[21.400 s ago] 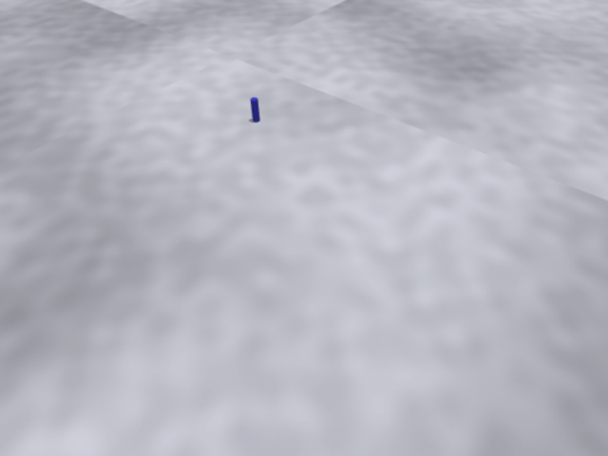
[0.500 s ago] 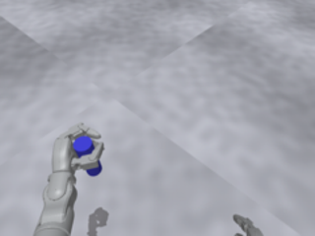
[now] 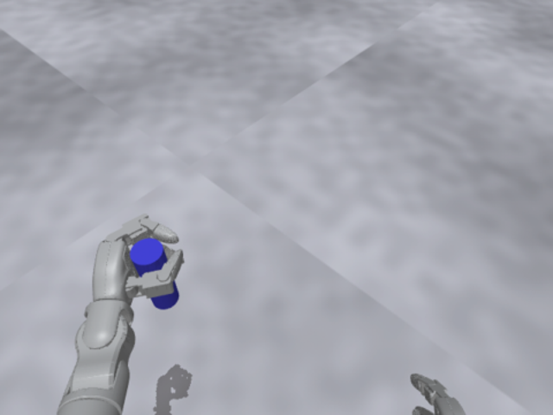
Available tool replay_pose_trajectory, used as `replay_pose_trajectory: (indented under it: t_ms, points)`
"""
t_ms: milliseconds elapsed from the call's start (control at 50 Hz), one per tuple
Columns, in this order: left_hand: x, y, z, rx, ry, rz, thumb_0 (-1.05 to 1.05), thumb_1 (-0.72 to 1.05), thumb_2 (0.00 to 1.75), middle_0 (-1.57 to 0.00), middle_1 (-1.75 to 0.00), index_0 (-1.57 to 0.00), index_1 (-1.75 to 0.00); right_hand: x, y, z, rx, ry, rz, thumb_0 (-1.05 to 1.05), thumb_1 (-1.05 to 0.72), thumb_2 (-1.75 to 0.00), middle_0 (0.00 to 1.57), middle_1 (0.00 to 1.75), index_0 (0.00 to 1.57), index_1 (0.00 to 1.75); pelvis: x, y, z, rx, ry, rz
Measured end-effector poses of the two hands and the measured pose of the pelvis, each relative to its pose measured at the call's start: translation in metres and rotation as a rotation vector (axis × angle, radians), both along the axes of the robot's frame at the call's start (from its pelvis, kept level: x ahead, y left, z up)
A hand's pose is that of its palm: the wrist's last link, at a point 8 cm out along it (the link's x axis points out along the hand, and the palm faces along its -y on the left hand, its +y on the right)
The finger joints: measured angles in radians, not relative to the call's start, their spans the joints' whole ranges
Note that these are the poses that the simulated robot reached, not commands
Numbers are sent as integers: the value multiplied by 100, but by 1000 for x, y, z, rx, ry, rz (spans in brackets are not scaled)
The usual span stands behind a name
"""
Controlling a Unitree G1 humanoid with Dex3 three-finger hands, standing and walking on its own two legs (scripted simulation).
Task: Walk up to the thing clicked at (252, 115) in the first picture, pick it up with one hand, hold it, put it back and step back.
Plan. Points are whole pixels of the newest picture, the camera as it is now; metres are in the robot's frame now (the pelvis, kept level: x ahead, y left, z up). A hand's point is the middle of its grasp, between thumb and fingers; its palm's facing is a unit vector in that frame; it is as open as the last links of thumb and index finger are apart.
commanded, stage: crouch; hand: left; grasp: from the side
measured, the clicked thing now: (157, 276) +0.33 +0.19 +0.01
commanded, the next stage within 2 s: lower in 1.94 s
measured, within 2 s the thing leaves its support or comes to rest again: neither
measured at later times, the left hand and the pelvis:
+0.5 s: hand (175, 287) +0.34 +0.17 -0.05, palm faces +0.12 -0.99 -0.04, open 5.6 cm; pelvis -0.01 +0.00 -0.05, yaw +0 degrees
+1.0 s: hand (195, 316) +0.38 +0.19 -0.30, palm faces +0.16 -0.99 -0.06, open 5.5 cm; pelvis -0.06 +0.00 -0.26, yaw -2 degrees
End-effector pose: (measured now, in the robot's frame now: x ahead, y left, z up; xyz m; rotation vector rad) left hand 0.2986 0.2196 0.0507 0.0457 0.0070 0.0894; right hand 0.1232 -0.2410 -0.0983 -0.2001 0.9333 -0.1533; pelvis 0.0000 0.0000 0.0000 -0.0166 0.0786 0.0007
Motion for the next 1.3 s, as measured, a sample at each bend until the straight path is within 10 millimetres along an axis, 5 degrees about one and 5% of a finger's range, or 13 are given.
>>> replay_pose_trajectory:
  t_ms: [260,460,600,780,960,1140,1300]
  points:
    - [2,-4,-20,-18,34,28,7,16,110,-99,-116,-99,-113,-3,0,-6,4,16,6,1,-89,-90,20,30,20,30,-1,-1,-4,2,29,-2]
    - [6,2,-82,-13,69,40,7,17,110,-98,-115,-99,-113,-13,-13,-36,-30,80,28,0,-88,-90,20,30,21,30,-10,-4,-33,-2,146,2]
    - [21,6,-147,-22,21,36,7,17,110,-98,-115,-99,-112,-25,-25,-89,-72,144,47,0,-88,-90,20,30,20,30,-19,-4,-87,-13,291,3]
    - [51,12,-238,-3,-13,44,7,17,109,-98,-115,-99,-112,-41,-26,-185,-76,233,68,0,-89,-90,20,30,20,30,-32,-3,-173,-19,439,-11]
    - [56,18,-325,8,33,72,7,17,109,-99,-114,-99,-112,-68,-19,-272,-34,332,94,0,-90,-91,20,30,20,30,-51,-4,-244,-14,505,-18]
    - [60,23,-407,0,30,95,7,17,109,-99,-114,-99,-112,-107,-28,-335,-73,404,98,0,-91,-91,21,30,21,30,-72,-5,-315,-24,496,-30]
    - [76,31,-455,10,12,86,7,17,109,-99,-114,-100,-111,-142,-34,-373,-109,479,79,0,-91,-91,20,30,20,30,-83,-1,-364,-41,464,-45]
